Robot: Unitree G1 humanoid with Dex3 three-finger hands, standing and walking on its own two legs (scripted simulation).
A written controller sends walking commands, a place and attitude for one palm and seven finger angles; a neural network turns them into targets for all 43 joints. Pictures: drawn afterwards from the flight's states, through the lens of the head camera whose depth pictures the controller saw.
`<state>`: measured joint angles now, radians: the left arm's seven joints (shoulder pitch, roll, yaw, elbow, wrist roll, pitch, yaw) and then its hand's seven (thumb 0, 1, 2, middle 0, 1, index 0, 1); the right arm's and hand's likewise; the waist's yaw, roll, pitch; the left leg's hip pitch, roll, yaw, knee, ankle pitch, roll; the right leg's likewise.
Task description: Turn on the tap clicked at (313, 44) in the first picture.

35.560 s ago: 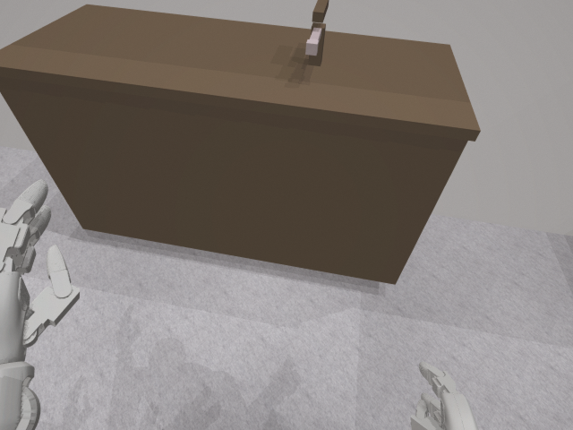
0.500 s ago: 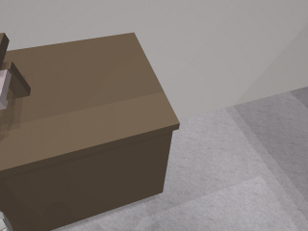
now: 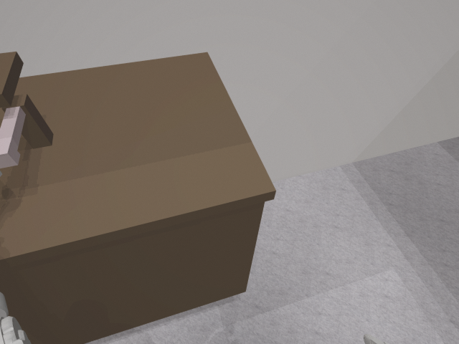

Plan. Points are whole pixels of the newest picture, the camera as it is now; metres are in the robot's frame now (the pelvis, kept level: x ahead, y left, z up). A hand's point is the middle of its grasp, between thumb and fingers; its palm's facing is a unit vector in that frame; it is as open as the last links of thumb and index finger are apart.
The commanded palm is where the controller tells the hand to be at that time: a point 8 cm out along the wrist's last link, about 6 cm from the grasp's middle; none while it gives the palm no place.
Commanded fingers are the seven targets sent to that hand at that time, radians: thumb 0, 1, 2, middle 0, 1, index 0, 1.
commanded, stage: push the lever round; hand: left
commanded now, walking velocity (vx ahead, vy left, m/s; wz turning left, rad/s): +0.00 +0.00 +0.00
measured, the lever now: (4, 155) +0.36 +0.38 +0.14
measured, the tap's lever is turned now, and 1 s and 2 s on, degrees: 0 16 40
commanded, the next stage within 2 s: none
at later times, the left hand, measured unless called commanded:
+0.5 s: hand (6, 172) +0.34 +0.37 +0.13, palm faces +0.57 -0.81 -0.11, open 7.7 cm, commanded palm +0.29 +0.39 +0.14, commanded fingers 0.00 0.90 0.90 -0.15 -0.15 -0.15 -0.15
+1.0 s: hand (31, 166) +0.35 +0.34 +0.13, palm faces +0.65 -0.75 -0.07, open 7.6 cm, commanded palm +0.30 +0.36 +0.14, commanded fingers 0.00 0.90 0.90 -0.15 -0.15 -0.15 -0.15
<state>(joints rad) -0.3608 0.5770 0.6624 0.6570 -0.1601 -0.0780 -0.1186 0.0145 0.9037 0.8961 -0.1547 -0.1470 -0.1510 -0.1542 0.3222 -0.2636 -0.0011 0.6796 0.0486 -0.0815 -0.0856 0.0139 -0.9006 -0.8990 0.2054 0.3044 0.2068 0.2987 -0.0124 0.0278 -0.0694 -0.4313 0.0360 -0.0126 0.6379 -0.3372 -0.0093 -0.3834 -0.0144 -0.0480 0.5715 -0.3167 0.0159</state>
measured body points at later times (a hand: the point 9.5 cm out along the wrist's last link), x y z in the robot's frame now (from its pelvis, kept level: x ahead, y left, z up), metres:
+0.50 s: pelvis -0.01 -0.02 +0.00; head +0.03 -0.02 +0.45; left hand +0.30 +0.41 +0.14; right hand +0.10 -0.28 -0.11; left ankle -0.01 +0.12 -0.73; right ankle -0.02 -0.13 -0.73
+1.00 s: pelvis -0.01 -0.01 +0.00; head +0.01 -0.02 +0.45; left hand +0.31 +0.37 +0.14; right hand +0.09 -0.27 -0.12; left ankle -0.01 +0.12 -0.73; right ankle -0.02 -0.13 -0.73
